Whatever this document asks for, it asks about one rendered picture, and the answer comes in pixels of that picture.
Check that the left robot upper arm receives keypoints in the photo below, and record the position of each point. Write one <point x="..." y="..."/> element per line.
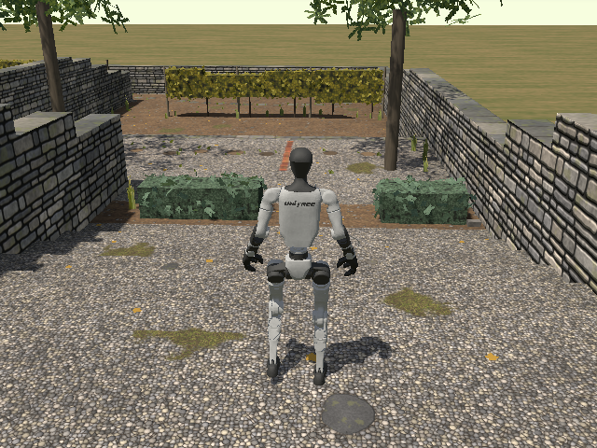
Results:
<point x="270" y="196"/>

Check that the right robot upper arm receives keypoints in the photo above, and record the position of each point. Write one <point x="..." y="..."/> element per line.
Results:
<point x="329" y="197"/>

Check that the right robot hand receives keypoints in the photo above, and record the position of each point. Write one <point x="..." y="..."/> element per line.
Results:
<point x="349" y="262"/>

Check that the left robot hand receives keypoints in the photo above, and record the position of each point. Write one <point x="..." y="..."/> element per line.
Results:
<point x="246" y="261"/>

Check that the right robot forearm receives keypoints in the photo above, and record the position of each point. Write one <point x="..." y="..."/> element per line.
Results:
<point x="346" y="245"/>

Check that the left robot forearm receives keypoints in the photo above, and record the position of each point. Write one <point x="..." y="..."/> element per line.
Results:
<point x="253" y="244"/>

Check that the robot left foot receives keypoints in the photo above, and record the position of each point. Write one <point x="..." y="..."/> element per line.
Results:
<point x="272" y="370"/>

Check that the humanoid robot head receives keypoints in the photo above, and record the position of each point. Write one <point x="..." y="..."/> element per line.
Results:
<point x="300" y="162"/>

